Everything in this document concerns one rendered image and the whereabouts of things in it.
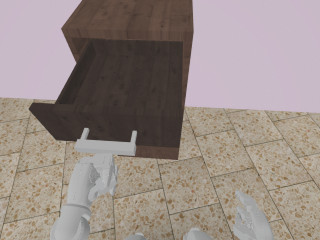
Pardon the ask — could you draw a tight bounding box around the robot left hand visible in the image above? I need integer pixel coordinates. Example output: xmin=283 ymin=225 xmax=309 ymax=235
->
xmin=67 ymin=153 xmax=119 ymax=208

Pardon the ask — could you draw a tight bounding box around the right robot shin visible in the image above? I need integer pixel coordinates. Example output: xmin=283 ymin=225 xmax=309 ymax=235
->
xmin=190 ymin=227 xmax=200 ymax=231

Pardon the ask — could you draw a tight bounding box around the cabinet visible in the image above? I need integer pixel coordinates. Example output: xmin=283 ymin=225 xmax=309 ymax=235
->
xmin=61 ymin=0 xmax=194 ymax=160

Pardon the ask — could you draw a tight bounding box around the left robot forearm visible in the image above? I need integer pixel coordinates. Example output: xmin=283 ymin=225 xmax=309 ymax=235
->
xmin=49 ymin=204 xmax=92 ymax=240

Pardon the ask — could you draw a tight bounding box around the drawer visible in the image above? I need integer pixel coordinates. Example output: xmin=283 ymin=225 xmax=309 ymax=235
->
xmin=29 ymin=39 xmax=183 ymax=148

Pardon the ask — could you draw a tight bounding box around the robot right hand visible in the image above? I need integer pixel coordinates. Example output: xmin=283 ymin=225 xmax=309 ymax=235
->
xmin=233 ymin=190 xmax=275 ymax=240

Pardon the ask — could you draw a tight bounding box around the handle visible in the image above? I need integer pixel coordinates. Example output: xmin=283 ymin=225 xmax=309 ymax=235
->
xmin=74 ymin=128 xmax=137 ymax=156

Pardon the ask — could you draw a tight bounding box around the robot right thigh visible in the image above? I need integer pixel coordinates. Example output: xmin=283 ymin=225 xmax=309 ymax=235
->
xmin=183 ymin=230 xmax=213 ymax=240

